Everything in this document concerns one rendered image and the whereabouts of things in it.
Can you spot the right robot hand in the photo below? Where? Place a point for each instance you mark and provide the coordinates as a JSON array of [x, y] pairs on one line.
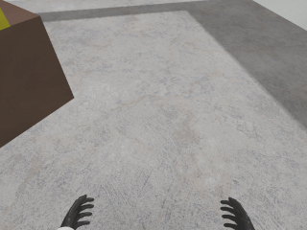
[[241, 218]]

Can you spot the pedestal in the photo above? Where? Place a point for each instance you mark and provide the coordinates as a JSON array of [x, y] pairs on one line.
[[32, 82]]

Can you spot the left robot hand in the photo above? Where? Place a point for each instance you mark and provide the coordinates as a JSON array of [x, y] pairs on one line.
[[73, 215]]

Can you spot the carton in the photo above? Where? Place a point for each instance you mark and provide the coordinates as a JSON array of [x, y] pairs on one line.
[[3, 21]]

